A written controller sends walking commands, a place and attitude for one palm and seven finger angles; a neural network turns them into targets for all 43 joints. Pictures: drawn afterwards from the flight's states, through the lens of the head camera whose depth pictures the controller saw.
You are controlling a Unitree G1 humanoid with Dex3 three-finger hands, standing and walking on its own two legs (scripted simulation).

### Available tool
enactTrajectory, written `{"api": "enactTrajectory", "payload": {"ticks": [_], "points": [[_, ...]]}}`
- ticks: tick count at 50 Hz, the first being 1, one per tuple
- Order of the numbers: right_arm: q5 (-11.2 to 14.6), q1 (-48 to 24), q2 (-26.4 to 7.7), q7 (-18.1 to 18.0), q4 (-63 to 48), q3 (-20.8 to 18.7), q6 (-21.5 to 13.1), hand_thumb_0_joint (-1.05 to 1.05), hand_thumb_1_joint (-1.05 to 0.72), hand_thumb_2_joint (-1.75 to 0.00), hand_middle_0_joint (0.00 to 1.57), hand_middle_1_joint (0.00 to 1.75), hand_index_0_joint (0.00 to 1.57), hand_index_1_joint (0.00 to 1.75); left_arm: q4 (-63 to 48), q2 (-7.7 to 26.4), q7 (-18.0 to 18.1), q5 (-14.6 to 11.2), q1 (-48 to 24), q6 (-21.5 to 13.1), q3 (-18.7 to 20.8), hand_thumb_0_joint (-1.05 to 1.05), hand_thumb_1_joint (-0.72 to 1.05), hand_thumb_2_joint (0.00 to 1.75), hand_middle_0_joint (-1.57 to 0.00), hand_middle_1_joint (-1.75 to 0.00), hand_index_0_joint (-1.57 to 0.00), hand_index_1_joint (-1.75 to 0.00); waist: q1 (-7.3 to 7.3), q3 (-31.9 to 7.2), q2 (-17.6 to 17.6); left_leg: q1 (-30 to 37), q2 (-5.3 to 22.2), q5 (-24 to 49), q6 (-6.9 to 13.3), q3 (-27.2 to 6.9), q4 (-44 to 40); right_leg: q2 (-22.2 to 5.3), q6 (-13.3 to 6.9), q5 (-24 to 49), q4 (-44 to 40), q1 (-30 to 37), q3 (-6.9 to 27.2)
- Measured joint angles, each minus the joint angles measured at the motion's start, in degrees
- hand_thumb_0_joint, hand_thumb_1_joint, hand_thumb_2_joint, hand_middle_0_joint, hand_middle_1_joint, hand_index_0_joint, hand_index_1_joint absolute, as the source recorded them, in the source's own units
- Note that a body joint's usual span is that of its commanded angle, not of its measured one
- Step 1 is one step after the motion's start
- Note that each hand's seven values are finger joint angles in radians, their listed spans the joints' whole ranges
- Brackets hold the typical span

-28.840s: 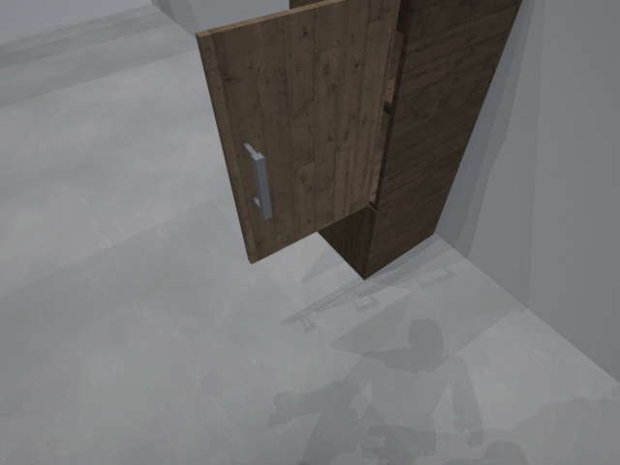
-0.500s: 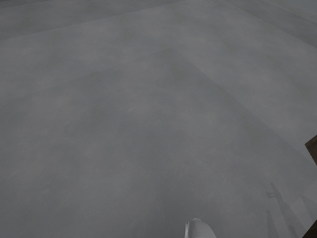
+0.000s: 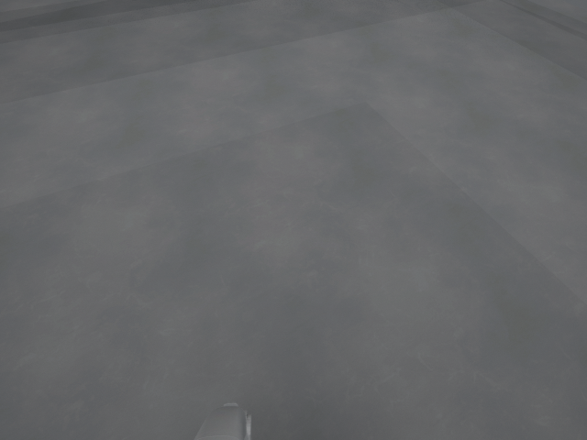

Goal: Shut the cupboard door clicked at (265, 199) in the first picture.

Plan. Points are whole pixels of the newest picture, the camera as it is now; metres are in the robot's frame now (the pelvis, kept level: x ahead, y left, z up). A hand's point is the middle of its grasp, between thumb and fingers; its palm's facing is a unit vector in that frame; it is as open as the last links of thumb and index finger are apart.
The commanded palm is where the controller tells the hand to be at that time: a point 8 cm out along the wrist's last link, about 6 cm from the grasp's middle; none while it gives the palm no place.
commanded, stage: walk to a spot facing it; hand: left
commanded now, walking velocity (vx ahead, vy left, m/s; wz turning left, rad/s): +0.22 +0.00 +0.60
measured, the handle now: out of the picture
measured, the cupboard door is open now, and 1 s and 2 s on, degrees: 58 58 58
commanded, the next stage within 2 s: turn to face it in 0.06 s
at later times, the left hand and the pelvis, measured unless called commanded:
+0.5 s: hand (133, 422) +0.18 +0.26 -0.18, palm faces +0.08 -0.98 -0.18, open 7.4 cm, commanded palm none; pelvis +0.15 +0.08 +0.00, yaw +0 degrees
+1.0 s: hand (180, 331) +0.32 +0.22 -0.17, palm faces -0.27 -0.94 -0.22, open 7.4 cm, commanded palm none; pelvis +0.20 +0.05 -0.01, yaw -17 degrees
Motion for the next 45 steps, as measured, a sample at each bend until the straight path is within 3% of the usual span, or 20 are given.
{"api": "enactTrajectory", "payload": {"ticks": [5, 9, 11, 12, 15, 18, 23, 27, 33, 37, 39, 41, 43, 45], "points": [[0.1, -4.7, -0.4, 1.0, -2.1, 0.4, 0.5, 0.01, -0.92, -0.9, 0.19, 0.29, 0.19, 0.3, 0.9, -0.6, -0.2, 0.1, 2.2, -0.2, -0.6, 0.0, 0.92, 0.9, -0.2, -0.3, -0.2, -0.3, 1.64, 1.2, -0.6, 0.0, 0.7, 0.4, -0.4, 3.0, -12.8, -0.7, 1.8, -3.3, -0.9, 4.5, -3.4], [0.0, -8.6, -0.8, 1.6, -4.2, 0.8, 0.1, 0.01, -0.92, -0.9, 0.19, 0.29, 0.19, 0.3, 1.4, -0.6, -0.4, 0.2, 3.7, 0.4, -0.8, 0.0, 0.91, 0.9, -0.2, -0.3, -0.2, -0.3, 3.28, 2.7, -1.6, 3.4, -0.5, -1.4, 0.9, 5.0, -21.3, -2.8, 4.1, -8.1, 2.6, 6.9, -5.6], [-0.2, -9.8, -1.4, 1.5, -5.6, 1.2, -1.0, 0.01, -0.91, -0.9, 0.19, 0.29, 0.19, 0.3, 1.7, -0.5, -0.4, 0.0, 5.2, 0.7, -0.9, 0.01, 0.91, 0.9, -0.2, -0.3, -0.2, -0.3, 3.89, 2.9, -2.1, 7.6, -1.9, 2.4, 2.0, 5.6, -27.2, -5.0, 5.3, -12.1, 9.1, 6.2, -5.5], [-0.4, -10.2, -1.8, 1.2, -6.3, 1.3, -1.8, 0.01, -0.91, -0.9, 0.19, 0.29, 0.2, 0.3, 1.9, -0.6, -0.4, -0.4, 5.9, 1.1, -1.0, 0.01, 0.91, 0.9, -0.2, -0.3, -0.2, -0.3, 3.96, 2.5, -1.7, 8.2, -2.0, 5.7, 3.3, 5.2, -27.3, -5.8, 4.9, -13.5, 15.7, 3.8, -4.1], [0.0, -11.7, -0.8, -0.5, -6.6, 2.3, -2.7, 0.01, -0.91, -0.9, 0.19, 0.29, 0.2, 0.3, 2.7, 0.6, 0.5, -0.8, 4.3, 3.2, -1.4, 0.01, 0.91, 0.9, -0.2, -0.3, -0.2, -0.3, 4.81, 3.5, -3.3, 9.9, -3.1, -1.4, 4.5, 6.7, -23.7, -5.0, 3.3, -19.1, 37.0, -5.5, 6.5], [0.0, -11.7, 0.4, -1.7, -6.3, 3.4, -2.7, 0.01, -0.91, -0.9, 0.2, 0.29, 0.2, 0.3, 2.6, 1.0, 0.9, -0.7, 2.0, 4.4, -1.2, 0.01, 0.91, 0.9, -0.2, -0.3, -0.2, -0.3, 5.2, 3.2, -3.1, 13.9, -3.0, -2.0, 3.5, 8.1, -27.7, -3.6, 3.3, -16.6, 43.1, -12.4, 10.3], [0.4, -10.3, 2.1, -2.4, -5.1, 3.8, -1.7, 0.0, -0.92, -0.9, 0.2, 0.29, 0.2, 0.3, 0.1, 0.7, 0.0, -0.5, -0.7, 5.9, -0.2, 0.01, 0.91, 0.9, -0.2, -0.3, -0.19, -0.29, 4.92, 2.0, -1.2, 19.0, -2.0, -1.1, 4.2, 10.6, -33.8, -2.8, 4.0, -11.5, 39.0, -18.2, 11.6], [0.1, -9.5, 1.5, -2.6, -5.1, 2.6, -0.9, -0.02, -0.94, -0.9, 0.2, 0.3, 0.2, 0.3, -1.6, 1.0, -0.7, -0.1, -2.0, 7.3, 1.0, 0.01, 0.91, 0.9, -0.2, -0.3, -0.19, -0.29, 4.03, 0.9, -0.7, 20.9, -1.0, -1.9, 3.7, 13.3, -35.2, -2.7, 4.7, -8.5, 35.3, -19.4, 10.8], [-0.3, -7.1, -0.4, -2.3, -3.7, 1.6, 0.2, -0.01, -0.93, -0.9, 0.2, 0.29, 0.2, 0.3, -4.0, 1.5, -1.4, 0.1, -4.1, 7.6, 1.6, 0.01, 0.91, 0.9, -0.2, -0.3, -0.19, -0.29, 2.99, 0.8, -0.1, 21.7, 1.2, -4.9, 2.3, 17.2, -32.8, -2.0, 4.6, -7.9, 25.9, -15.2, 9.0], [0.0, -4.7, -2.0, -2.0, -3.0, 0.7, 0.9, 0.0, -0.92, -0.9, 0.2, 0.29, 0.2, 0.3, -5.6, 2.0, -1.7, 0.2, -4.4, 6.7, 1.2, 0.01, 0.91, 0.9, -0.2, -0.3, -0.19, -0.3, 2.45, 0.6, 0.5, 20.6, 3.7, -9.4, 0.4, 19.7, -26.4, -0.8, 2.9, -3.1, 15.4, -9.1, 8.4], [0.4, -4.5, -3.2, -2.0, -2.7, 0.1, 1.9, 0.0, -0.92, -0.9, 0.2, 0.29, 0.2, 0.3, -5.7, 1.7, -1.3, 0.3, -4.8, 5.6, 0.8, 0.01, 0.91, 0.9, -0.2, -0.3, -0.19, -0.3, 2.57, 0.9, 1.7, 16.9, 3.9, -14.6, -1.5, 15.2, -17.3, 0.8, 1.4, -6.7, 15.8, -9.5, 9.1], [0.6, -4.6, -4.0, -2.3, -2.9, -0.2, 2.9, 0.01, -0.92, -0.9, 0.2, 0.29, 0.2, 0.3, -5.9, 1.3, -0.8, 0.1, -5.0, 5.1, 0.3, 0.01, 0.91, 0.9, -0.2, -0.3, -0.19, -0.3, 2.28, 1.6, 2.0, 12.3, 1.7, -17.9, -2.7, 8.9, -6.4, 1.4, 0.8, -6.4, 15.3, -9.2, 9.9], [0.7, -4.9, -4.2, -2.4, -3.2, -0.2, 3.3, 0.01, -0.92, -0.9, 0.2, 0.29, 0.2, 0.3, -6.1, 1.2, -0.3, -0.1, -4.8, 5.2, 0.1, 0.01, 0.91, 0.9, -0.2, -0.3, -0.2, -0.3, 2.22, 2.0, 1.5, 8.8, 0.1, -16.2, -3.6, 5.2, 0.4, 1.9, 0.7, -4.7, 13.0, -8.4, 11.0], [0.6, -5.3, -4.1, -2.1, -3.9, 0.0, 3.2, 0.01, -0.92, -0.9, 0.2, 0.29, 0.2, 0.3, -5.9, 1.2, -0.1, -0.2, -4.5, 5.5, -0.1, 0.01, 0.91, 0.9, -0.2, -0.3, -0.2, -0.3, 2.08, 2.0, 0.8, 6.8, -0.4, -13.5, -4.3, 3.0, 1.8, 2.3, 0.7, -3.2, 10.5, -7.6, 12.3]]}}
